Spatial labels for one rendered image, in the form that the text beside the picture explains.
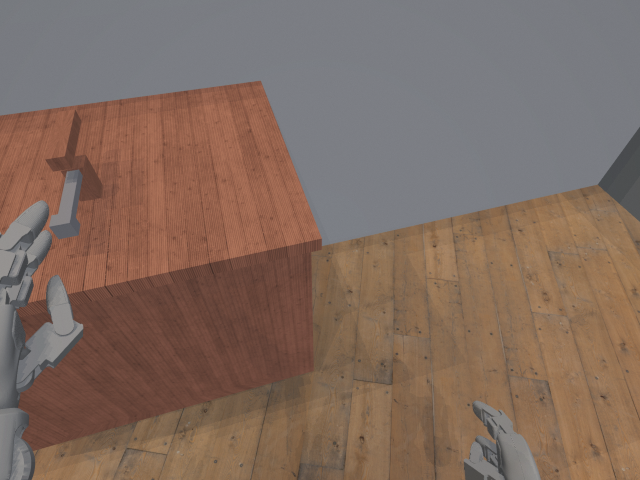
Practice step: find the tap lever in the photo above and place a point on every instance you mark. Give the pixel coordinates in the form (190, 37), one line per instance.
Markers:
(64, 224)

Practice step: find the left robot forearm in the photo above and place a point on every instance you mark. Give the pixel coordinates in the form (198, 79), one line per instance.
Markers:
(17, 460)

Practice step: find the right robot hand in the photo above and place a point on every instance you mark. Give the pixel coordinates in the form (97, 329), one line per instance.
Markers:
(509, 459)

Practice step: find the counter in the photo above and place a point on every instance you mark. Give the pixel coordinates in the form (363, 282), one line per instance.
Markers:
(191, 273)

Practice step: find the left robot hand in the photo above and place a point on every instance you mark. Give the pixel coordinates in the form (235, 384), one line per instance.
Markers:
(23, 247)

